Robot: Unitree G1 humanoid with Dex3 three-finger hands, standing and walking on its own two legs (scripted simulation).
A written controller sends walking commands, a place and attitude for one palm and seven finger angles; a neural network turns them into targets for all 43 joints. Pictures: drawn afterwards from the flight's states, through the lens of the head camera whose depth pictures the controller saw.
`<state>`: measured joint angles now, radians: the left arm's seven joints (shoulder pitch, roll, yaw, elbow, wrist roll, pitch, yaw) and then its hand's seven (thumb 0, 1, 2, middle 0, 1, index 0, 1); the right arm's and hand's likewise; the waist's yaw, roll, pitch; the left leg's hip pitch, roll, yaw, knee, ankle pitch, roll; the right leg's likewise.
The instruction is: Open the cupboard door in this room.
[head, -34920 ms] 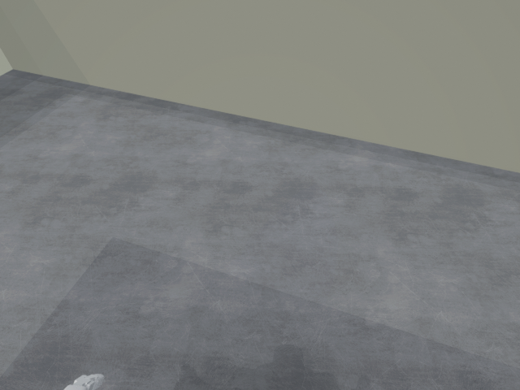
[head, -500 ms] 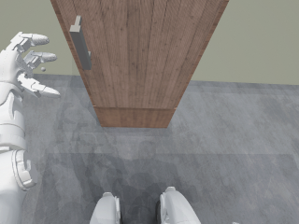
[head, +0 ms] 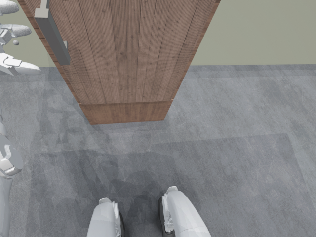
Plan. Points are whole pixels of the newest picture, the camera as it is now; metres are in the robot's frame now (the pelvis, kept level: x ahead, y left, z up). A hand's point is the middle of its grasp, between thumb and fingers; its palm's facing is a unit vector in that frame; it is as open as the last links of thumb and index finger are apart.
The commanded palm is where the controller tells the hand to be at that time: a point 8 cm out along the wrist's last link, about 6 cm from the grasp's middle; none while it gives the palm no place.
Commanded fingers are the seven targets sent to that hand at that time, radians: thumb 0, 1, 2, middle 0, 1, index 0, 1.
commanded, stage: move the hooked fingers beside the handle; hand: left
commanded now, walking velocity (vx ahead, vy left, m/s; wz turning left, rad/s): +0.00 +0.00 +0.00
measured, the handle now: (56, 33) +0.57 +0.16 +0.07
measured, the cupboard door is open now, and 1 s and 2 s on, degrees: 0 0 0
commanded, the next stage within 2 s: slide the fingers in behind the handle in 0.62 s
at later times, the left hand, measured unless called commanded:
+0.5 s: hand (14, 50) +0.52 +0.24 +0.08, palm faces -0.02 -1.00 -0.02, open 14.0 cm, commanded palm +0.51 +0.27 +0.07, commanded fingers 0.00 -0.50 0.30 -0.30 -1.20 -0.30 -1.20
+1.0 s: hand (18, 50) +0.53 +0.23 +0.07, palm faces -0.03 -1.00 +0.00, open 14.0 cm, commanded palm +0.51 +0.26 +0.07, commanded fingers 0.00 -0.50 0.30 -0.30 -1.20 -0.30 -1.20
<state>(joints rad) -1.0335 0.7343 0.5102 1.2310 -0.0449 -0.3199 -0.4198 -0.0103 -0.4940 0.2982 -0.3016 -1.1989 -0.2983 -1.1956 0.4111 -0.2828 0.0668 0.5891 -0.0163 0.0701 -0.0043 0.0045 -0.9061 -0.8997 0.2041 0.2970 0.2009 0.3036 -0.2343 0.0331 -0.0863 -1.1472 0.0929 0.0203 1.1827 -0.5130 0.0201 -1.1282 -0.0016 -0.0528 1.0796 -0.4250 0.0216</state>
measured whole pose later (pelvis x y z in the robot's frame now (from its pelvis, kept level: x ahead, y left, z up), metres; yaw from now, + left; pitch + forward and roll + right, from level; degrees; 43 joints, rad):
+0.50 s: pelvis +0.01 +0.00 +0.01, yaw +1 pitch +25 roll -4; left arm -0.95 0.64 0.46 1.18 -0.08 -0.36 -0.40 -0.01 -0.50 0.30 -0.30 -1.20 -0.30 -1.20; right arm 0.36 -0.28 0.05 0.58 -0.01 0.08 0.00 0.00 -0.91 -0.90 0.20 0.30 0.20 0.30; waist -0.20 0.02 -0.10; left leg -1.08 0.08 0.01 1.16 -0.52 0.02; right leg -1.05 -0.01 -0.06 1.05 -0.43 0.02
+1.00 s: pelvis +0.00 +0.00 +0.00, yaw +1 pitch +26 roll -5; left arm -0.98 0.66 0.47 1.18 -0.08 -0.34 -0.40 -0.01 -0.50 0.30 -0.30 -1.20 -0.30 -1.20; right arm 0.39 -0.28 0.05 0.61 -0.01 0.07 0.00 0.00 -0.91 -0.90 0.20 0.30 0.20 0.30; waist -0.21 0.02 -0.10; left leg -1.13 0.09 0.00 1.19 -0.52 0.02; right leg -1.10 0.00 -0.07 1.08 -0.43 0.02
